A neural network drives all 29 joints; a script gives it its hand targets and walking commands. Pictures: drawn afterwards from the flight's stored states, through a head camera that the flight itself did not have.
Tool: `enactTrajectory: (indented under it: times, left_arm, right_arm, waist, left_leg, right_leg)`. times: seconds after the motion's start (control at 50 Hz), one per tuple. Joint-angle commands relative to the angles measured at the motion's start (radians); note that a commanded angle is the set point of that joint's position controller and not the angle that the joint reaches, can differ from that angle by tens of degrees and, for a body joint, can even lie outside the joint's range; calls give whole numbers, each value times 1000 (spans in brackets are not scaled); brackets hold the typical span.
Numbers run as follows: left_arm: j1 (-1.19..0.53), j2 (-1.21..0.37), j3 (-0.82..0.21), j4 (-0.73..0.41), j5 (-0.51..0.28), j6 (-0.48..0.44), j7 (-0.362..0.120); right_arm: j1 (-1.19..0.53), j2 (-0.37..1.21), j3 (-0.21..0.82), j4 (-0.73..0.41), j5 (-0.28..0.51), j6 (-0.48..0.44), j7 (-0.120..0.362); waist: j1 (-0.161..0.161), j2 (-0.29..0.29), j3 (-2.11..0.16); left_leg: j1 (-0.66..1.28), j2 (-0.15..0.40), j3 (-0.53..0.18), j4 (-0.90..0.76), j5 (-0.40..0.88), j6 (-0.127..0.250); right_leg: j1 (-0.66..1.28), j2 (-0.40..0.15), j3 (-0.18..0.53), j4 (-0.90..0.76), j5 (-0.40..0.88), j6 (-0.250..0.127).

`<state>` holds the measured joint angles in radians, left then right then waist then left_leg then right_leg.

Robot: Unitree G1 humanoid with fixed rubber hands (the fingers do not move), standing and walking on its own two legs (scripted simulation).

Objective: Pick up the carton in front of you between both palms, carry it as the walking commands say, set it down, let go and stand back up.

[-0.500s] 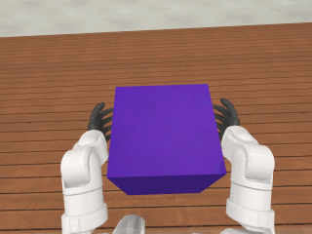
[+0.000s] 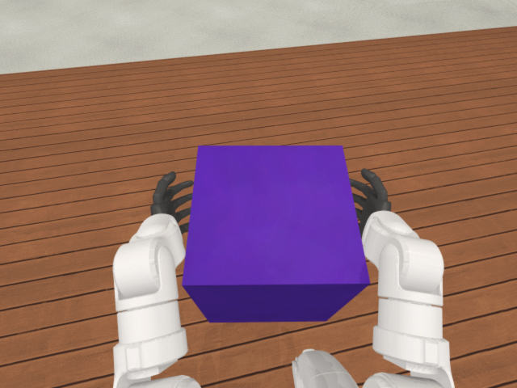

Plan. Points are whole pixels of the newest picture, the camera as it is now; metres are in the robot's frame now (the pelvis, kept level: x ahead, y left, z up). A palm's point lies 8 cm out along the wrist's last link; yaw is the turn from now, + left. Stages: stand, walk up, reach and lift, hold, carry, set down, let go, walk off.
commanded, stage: carry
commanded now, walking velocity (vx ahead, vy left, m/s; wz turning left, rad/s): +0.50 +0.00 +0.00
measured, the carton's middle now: (269, 243) +0.32 -0.03 +0.00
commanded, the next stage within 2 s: none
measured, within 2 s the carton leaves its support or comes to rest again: neither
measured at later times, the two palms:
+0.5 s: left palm (147, 105) +0.64 +0.20 +0.02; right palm (284, 86) +0.69 -0.10 +0.02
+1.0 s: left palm (163, 47) +0.95 +0.20 -0.03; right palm (270, 45) +0.94 -0.10 -0.03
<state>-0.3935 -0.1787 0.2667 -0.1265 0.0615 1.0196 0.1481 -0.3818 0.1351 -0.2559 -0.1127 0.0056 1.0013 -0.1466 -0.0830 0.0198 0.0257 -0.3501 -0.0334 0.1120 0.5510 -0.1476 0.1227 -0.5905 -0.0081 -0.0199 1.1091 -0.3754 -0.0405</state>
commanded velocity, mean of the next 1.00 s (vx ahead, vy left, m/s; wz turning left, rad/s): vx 0.27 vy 0.00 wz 0.00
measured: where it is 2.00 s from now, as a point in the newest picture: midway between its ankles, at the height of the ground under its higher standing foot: (239, 257)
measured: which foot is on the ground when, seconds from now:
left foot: down 0.00-0.28, up 0.30-0.72, down 0.74-1.00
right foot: up 0.00-0.26, down 0.28-0.74, up 0.76-1.00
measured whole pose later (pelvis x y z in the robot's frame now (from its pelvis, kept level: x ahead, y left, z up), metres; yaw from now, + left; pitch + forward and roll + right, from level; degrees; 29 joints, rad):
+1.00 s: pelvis +0.61 +0.06 -0.11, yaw +1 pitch +4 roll -1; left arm -0.40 -0.15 0.25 -0.15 0.03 0.97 0.15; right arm -0.41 0.12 -0.23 -0.12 0.02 0.96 -0.16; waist -0.07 0.01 0.06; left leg -0.38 -0.06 0.14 0.57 -0.11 0.14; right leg -0.49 0.01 0.02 0.73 -0.29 -0.03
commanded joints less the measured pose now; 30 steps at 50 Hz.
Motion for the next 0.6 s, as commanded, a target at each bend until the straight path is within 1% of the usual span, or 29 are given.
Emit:
enactTrajectory:
  times: [0.0, 0.04, 0.08, 0.1, 0.12, 0.14, 0.16, 0.18, 0.2, 0.22, 0.24, 0.26, 0.28, 0.3, 0.32, 0.34, 0.36, 0.38, 0.4, 0.42, 0.46, 0.48, 0.5, 0.54, 0.56, 0.58]
  left_arm:
    - [-442, -698, -652, 4, -92, -56, -3]
    - [-441, -679, -660, -14, -100, -56, -6]
    - [-470, -668, -670, -48, -120, -52, -6]
    - [-484, -660, -673, -62, -131, -49, -5]
    - [-487, -644, -672, -70, -137, -44, -2]
    - [-481, -622, -666, -72, -142, -37, 2]
    - [-465, -593, -654, -64, -144, -29, 6]
    - [-438, -564, -635, -49, -141, -21, 12]
    - [-422, -535, -612, -40, -134, -12, 18]
    - [-405, -504, -583, -30, -129, -3, 25]
    - [-415, -478, -573, -21, -138, 6, 33]
    - [-430, -472, -584, -26, -164, 13, 40]
    - [-465, -480, -582, -30, -180, 20, 39]
    - [-507, -548, -624, -64, -221, 18, 27]
    - [-569, -621, -666, -71, -264, 13, 9]
    - [-640, -679, -702, -93, -307, 4, -12]
    - [-682, -713, -728, -94, -328, -7, -29]
    - [-710, -737, -742, -88, -345, -19, -40]
    - [-718, -758, -748, -84, -352, -29, -48]
    - [-711, -764, -748, -77, -353, -36, -53]
    - [-671, -754, -744, -46, -343, -43, -58]
    - [-647, -749, -741, -30, -335, -45, -59]
    - [-621, -741, -735, -17, -325, -47, -59]
    - [-572, -724, -719, -1, -303, -48, -55]
    - [-541, -713, -706, 7, -287, -48, -50]
    - [-520, -701, -694, 10, -271, -47, -44]
  right_arm:
    - [-529, 771, 735, -39, 230, -36, 76]
    - [-512, 755, 725, -41, 217, -38, 71]
    - [-517, 747, 717, -51, 215, -36, 65]
    - [-515, 736, 710, -55, 215, -34, 60]
    - [-505, 720, 702, -56, 210, -30, 52]
    - [-492, 699, 693, -54, 201, -25, 43]
    - [-478, 676, 683, -48, 189, -18, 32]
    - [-471, 653, 671, -40, 177, -8, 20]
    - [-471, 630, 657, -30, 167, 2, 9]
    - [-499, 605, 641, -30, 164, 13, -1]
    - [-509, 601, 624, -28, 162, 26, -9]
    - [-497, 573, 592, -15, 158, 35, -18]
    - [-497, 560, 570, -5, 145, 42, -30]
    - [-494, 602, 569, -34, 135, 39, -37]
    - [-522, 617, 552, -39, 120, 34, -36]
    - [-538, 644, 540, -40, 99, 24, -32]
    - [-528, 668, 529, -20, 74, 15, -28]
    - [-529, 688, 528, -5, 63, 6, -22]
    - [-533, 705, 542, 1, 57, -3, -16]
    - [-530, 718, 560, 6, 54, -10, -12]
    - [-509, 721, 586, 14, 48, -22, -8]
    - [-501, 719, 596, 12, 46, -25, -7]
    - [-496, 718, 606, 6, 46, -28, -6]
    - [-496, 710, 623, -15, 53, -29, -3]
    - [-486, 701, 628, -18, 57, -27, -2]
    - [-486, 697, 636, -27, 65, -24, 0]
  waist:
    - [-6, 93, -433]
    - [-18, 92, -392]
    - [-28, 87, -346]
    - [-33, 84, -325]
    - [-29, 82, -315]
    - [-12, 94, -318]
    - [16, 103, -335]
    - [64, 82, -369]
    - [118, 40, -410]
    - [174, -75, -431]
    - [177, -268, -478]
    - [168, -278, -571]
    - [165, -192, -519]
    - [178, -106, -488]
    - [157, -17, -420]
    - [132, 4, -387]
    - [118, -16, -379]
    - [119, -40, -386]
    - [129, -59, -383]
    - [142, -83, -391]
    - [153, -106, -408]
    - [156, -108, -406]
    - [161, -113, -399]
    - [181, -106, -378]
    - [192, -100, -367]
    - [198, -103, -358]
  left_leg:
    - [547, 229, -263, -81, 769, 51]
    - [549, 172, -201, -71, 784, 22]
    - [501, 125, -147, -75, 751, 2]
    - [466, 111, -125, -78, 717, -2]
    - [430, 112, -115, -63, 710, 1]
    - [402, 117, -107, -6, 708, -6]
    - [383, 119, -98, 88, 713, -23]
    - [351, 108, -64, 234, 678, -48]
    - [261, 96, -36, 384, 557, -71]
    - [64, 39, -36, 608, 248, -89]
    - [-273, -69, -84, 853, -421, -100]
    - [-393, -63, -163, 1003, -498, -75]
    - [-418, -43, -188, 976, -433, -50]
    - [-453, 3, -176, 911, -397, -45]
    - [-415, 38, -167, 801, -336, -52]
    - [-348, 45, -154, 707, -308, -53]
    - [-301, 44, -136, 642, -302, -58]
    - [-280, 48, -120, 597, -275, -63]
    - [-291, 50, -107, 541, -238, -67]
    - [-308, 49, -96, 489, -183, -68]
    - [-333, 50, -82, 372, -37, -65]
    - [-328, 41, -63, 306, 35, -64]
    - [-315, 28, -38, 236, 98, -63]
    - [-283, -4, 12, 80, 218, -63]
    - [-258, -25, 39, 5, 286, -63]
    - [-213, -45, 65, -55, 340, -65]
  right_leg:
    - [-179, 10, -39, -206, 213, -6]
    - [-160, 38, -88, -358, 335, -8]
    - [-75, 71, -139, -516, 445, -14]
    - [-10, 87, -159, -587, 514, -22]
    - [67, 102, -177, -638, 575, -32]
    - [144, 107, -174, -672, 614, -46]
    - [227, 109, -168, -698, 637, -58]
    - [351, 94, -163, -747, 691, -67]
    - [513, 36, -130, -744, 723, -74]
    - [687, -100, 3, -677, 916, -129]
    - [926, -322, 333, -520, 1234, -258]
    - [980, -411, 545, -520, 1038, -352]
    - [869, -381, 574, -590, 780, -353]
    - [812, -351, 530, -653, 526, -330]
    - [680, -315, 486, -690, 474, -295]
    - [571, -283, 403, -709, 482, -256]
    - [500, -265, 365, -727, 456, -239]
    - [475, -262, 346, -730, 481, -238]
    - [486, -250, 329, -726, 552, -233]
    - [526, -240, 302, -717, 668, -217]
    - [601, -200, 216, -678, 840, -166]
    - [618, -167, 165, -661, 887, -140]
    - [632, -132, 121, -649, 905, -120]
    - [668, -73, 52, -613, 893, -95]
    - [687, -56, 29, -583, 908, -87]
    - [688, -50, 17, -546, 918, -83]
